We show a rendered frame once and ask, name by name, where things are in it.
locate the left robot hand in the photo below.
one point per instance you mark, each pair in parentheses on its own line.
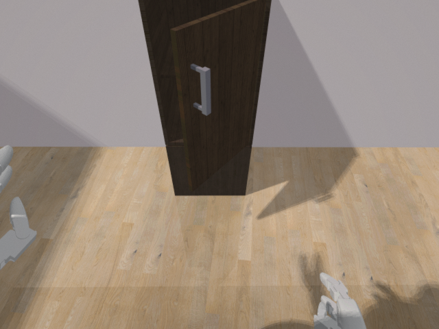
(15,241)

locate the cupboard door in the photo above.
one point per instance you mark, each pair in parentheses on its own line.
(228,43)

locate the handle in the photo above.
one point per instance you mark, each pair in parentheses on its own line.
(205,82)

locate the right robot hand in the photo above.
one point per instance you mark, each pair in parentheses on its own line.
(345,314)

